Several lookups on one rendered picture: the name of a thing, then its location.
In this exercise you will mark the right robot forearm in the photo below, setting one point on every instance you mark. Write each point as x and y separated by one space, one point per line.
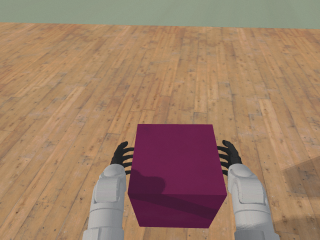
250 205

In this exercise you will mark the left robot forearm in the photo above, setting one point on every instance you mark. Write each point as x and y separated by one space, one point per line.
107 205

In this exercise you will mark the robot left hand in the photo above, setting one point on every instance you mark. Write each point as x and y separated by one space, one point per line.
118 157

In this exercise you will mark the carton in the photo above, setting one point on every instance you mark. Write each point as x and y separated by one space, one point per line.
176 178

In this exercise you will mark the robot right hand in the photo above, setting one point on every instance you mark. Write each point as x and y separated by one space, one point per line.
232 157

